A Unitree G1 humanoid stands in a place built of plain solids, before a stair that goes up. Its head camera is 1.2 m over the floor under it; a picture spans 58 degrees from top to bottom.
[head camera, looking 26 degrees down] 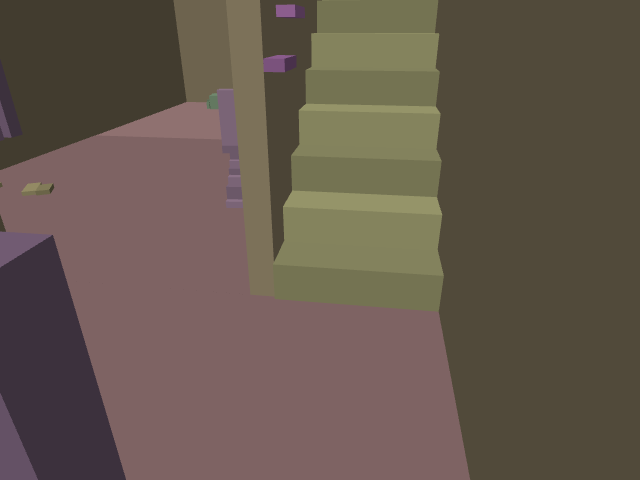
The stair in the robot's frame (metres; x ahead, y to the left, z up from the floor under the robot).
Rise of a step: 0.20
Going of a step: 0.25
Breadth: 0.79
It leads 8 degrees to the right of straight ahead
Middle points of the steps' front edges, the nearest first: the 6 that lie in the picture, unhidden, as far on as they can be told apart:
1.74 -0.17 0.20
1.99 -0.20 0.39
2.24 -0.24 0.59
2.48 -0.27 0.78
2.73 -0.30 0.98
2.98 -0.34 1.18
